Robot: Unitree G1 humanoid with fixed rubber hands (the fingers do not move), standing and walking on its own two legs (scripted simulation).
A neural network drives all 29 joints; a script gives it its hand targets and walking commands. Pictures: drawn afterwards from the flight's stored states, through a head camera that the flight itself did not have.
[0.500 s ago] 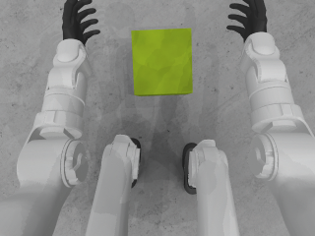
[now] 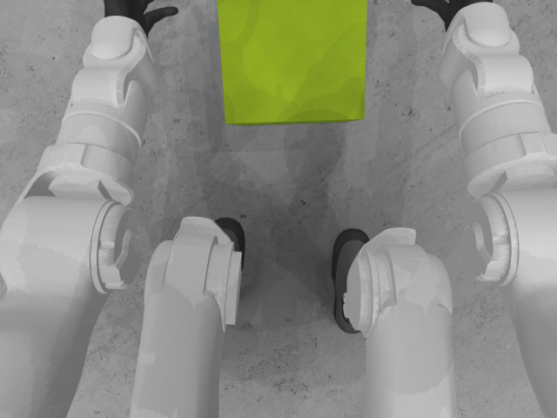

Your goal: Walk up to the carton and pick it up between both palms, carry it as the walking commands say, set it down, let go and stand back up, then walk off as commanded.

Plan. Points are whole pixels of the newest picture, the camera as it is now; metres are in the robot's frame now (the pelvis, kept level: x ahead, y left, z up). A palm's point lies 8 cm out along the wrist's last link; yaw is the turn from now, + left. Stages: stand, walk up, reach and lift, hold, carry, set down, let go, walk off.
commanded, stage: reach and lift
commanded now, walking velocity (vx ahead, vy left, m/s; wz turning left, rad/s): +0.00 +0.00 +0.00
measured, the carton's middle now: (291, 54) +0.53 +0.01 -0.32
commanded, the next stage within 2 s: none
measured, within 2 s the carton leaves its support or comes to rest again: leaves its support in 1.92 s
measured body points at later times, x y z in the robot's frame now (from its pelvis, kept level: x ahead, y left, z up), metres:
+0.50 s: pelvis +0.00 +0.00 -0.04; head +0.38 -0.01 +0.19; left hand +0.54 +0.19 -0.24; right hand +0.56 -0.17 -0.24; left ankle +0.11 +0.13 -0.36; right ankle +0.10 -0.12 -0.36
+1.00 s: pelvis -0.01 +0.00 -0.03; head +0.38 -0.01 +0.19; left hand +0.55 +0.16 -0.24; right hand +0.56 -0.13 -0.24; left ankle +0.11 +0.13 -0.36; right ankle +0.10 -0.12 -0.36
